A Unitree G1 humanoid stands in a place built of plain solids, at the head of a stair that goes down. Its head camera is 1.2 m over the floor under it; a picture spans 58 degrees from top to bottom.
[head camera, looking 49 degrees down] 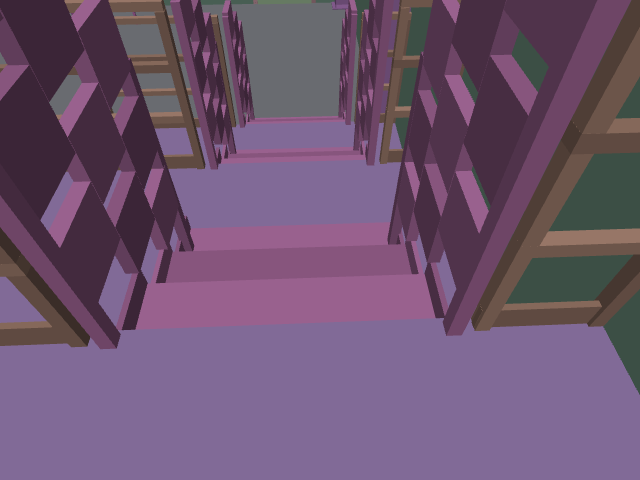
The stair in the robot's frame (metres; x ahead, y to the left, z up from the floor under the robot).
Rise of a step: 0.17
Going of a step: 0.30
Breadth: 1.12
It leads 2 degrees to the left of straight ahead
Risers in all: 4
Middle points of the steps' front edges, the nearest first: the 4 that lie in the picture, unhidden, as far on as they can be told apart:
0.69 0.11 0.00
0.99 0.13 -0.17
1.29 0.14 -0.34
1.59 0.15 -0.51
